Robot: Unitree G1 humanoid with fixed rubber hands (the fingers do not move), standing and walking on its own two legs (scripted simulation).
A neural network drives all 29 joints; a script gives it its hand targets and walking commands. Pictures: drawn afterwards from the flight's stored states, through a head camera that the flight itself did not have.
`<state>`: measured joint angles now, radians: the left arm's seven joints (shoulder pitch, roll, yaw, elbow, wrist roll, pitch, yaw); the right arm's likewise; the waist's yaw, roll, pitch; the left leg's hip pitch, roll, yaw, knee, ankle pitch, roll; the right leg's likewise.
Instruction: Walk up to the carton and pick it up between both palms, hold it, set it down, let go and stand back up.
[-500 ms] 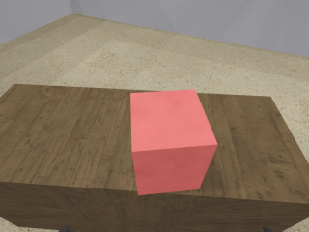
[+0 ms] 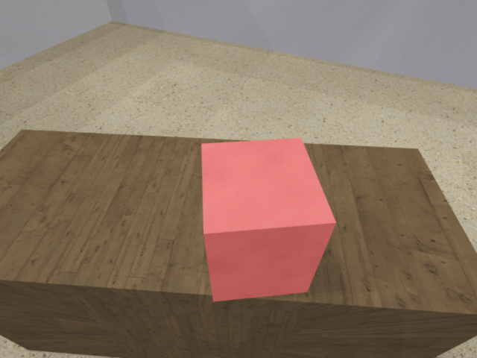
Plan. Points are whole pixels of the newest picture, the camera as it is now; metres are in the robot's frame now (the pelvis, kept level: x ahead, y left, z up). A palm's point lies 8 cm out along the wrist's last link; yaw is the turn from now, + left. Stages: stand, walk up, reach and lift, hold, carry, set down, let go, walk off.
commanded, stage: stand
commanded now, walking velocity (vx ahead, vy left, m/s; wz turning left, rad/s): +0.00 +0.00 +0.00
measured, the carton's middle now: (256, 221) +0.40 +0.01 -0.01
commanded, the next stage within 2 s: none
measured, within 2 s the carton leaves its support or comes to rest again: neither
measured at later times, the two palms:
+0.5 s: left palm out of the picture +0.08 +0.29 -0.11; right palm out of the picture +0.10 -0.28 -0.10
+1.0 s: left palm out of the picture +0.07 +0.29 -0.11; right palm out of the picture +0.09 -0.28 -0.10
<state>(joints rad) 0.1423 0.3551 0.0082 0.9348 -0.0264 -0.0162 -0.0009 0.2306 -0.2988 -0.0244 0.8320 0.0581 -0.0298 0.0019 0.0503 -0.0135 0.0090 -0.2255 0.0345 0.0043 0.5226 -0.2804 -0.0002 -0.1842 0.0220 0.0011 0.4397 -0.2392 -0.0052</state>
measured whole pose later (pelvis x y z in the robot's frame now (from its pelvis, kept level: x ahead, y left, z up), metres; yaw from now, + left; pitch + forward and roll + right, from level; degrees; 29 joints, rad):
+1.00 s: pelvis -0.01 -0.01 +0.00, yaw +0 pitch -3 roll -1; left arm 0.14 0.35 0.01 1.01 -0.03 -0.02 0.00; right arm 0.21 -0.30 -0.02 0.91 0.06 -0.03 0.00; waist 0.05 0.00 0.01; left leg -0.19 0.03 0.00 0.50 -0.25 -0.01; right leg -0.17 0.02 0.00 0.44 -0.23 -0.01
